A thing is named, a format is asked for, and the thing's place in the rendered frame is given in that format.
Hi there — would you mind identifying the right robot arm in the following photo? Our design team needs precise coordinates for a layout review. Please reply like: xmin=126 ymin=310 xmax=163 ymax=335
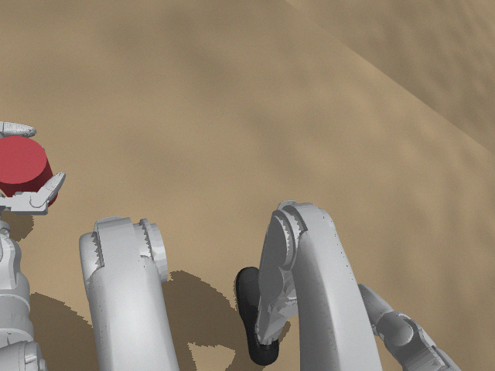
xmin=376 ymin=311 xmax=462 ymax=371

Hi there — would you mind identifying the can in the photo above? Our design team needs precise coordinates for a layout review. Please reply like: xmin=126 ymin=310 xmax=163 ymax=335
xmin=0 ymin=136 xmax=58 ymax=207

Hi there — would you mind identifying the right robot hand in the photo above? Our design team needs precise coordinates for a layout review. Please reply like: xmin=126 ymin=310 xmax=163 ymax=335
xmin=358 ymin=284 xmax=395 ymax=336

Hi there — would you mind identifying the right robot foot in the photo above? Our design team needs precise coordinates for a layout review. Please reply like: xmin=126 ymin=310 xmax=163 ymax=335
xmin=236 ymin=267 xmax=279 ymax=366

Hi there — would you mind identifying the left robot hand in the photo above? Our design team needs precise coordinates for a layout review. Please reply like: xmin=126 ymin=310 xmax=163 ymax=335
xmin=0 ymin=121 xmax=66 ymax=220

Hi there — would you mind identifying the left robot arm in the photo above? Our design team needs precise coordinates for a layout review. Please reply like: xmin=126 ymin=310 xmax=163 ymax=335
xmin=0 ymin=220 xmax=48 ymax=371

